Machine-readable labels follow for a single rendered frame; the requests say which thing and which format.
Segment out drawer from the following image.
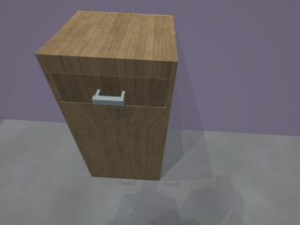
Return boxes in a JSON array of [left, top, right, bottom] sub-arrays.
[[51, 72, 169, 108]]

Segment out handle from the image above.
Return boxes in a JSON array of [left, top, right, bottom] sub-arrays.
[[92, 89, 126, 106]]

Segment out cabinet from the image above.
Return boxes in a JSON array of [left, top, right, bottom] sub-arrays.
[[35, 10, 178, 181]]

